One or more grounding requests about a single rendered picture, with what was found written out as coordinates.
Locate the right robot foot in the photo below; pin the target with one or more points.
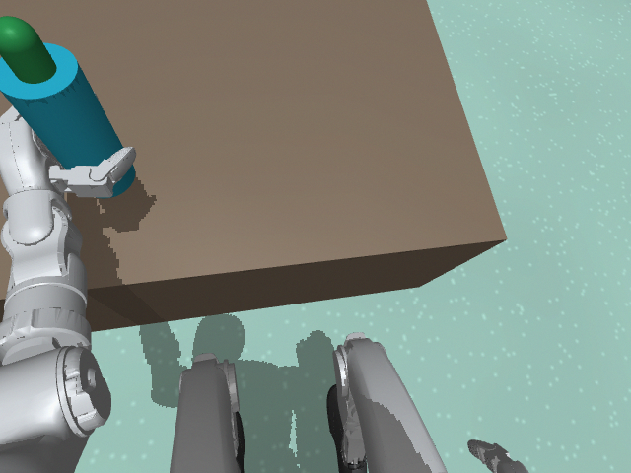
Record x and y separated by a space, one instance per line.
336 429

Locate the left robot hand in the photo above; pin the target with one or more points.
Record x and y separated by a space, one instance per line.
27 164

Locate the left robot arm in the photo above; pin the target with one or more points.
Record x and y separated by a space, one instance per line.
52 392

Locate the bottle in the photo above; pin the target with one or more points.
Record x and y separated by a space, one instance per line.
47 87

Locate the right robot hand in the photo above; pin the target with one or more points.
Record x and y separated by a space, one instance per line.
495 457

